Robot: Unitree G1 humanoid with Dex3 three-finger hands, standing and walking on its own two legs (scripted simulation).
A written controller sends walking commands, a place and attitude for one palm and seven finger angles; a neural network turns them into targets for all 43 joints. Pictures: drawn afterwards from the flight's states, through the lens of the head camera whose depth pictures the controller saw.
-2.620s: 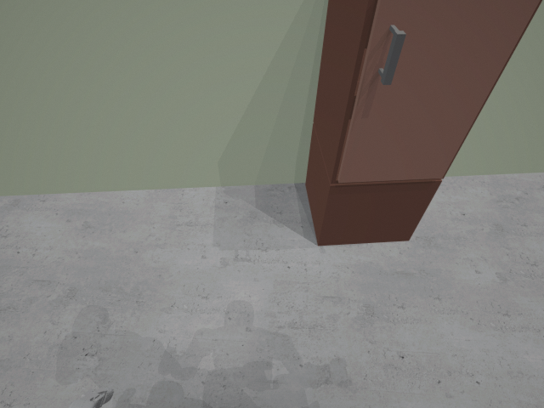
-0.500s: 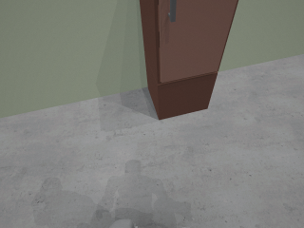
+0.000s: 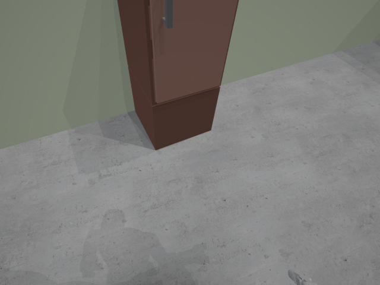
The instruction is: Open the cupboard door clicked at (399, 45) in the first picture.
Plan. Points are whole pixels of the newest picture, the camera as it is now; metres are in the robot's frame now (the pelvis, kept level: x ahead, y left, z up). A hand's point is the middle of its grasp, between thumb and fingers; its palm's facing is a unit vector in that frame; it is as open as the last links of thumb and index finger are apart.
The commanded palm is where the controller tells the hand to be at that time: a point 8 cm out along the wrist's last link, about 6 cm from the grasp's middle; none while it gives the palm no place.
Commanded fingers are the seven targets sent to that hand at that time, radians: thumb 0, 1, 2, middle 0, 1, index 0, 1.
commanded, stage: walk to a spot facing it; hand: left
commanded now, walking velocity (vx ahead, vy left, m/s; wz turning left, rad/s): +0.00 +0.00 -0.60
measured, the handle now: (166, 6) +0.95 +0.20 +0.13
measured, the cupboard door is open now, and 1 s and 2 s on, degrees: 0 0 0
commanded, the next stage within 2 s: none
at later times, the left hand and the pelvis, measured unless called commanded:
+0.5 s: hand (124, 281) +0.14 +0.16 -0.16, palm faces -0.37 -0.91 -0.20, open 7.4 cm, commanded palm none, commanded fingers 0.00 0.90 0.90 -0.20 -0.30 -0.20 -0.30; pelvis -0.03 +0.02 +0.00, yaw -21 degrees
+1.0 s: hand (124, 279) +0.15 +0.17 -0.18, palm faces -0.48 -0.86 -0.19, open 7.4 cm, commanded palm none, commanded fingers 0.00 0.90 0.90 -0.20 -0.30 -0.20 -0.30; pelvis +0.07 -0.01 +0.00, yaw -36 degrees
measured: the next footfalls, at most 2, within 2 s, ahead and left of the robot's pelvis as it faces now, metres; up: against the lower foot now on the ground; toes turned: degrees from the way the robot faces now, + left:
right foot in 0.54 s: -0.06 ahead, -0.11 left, +0.00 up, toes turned -28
left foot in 1.02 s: +0.25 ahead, +0.01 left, +0.00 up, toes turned -31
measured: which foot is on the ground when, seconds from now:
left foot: down 0.00-0.56, up 0.58-1.00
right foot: down 0.00-0.00, up 0.02-0.52, down 0.54-1.00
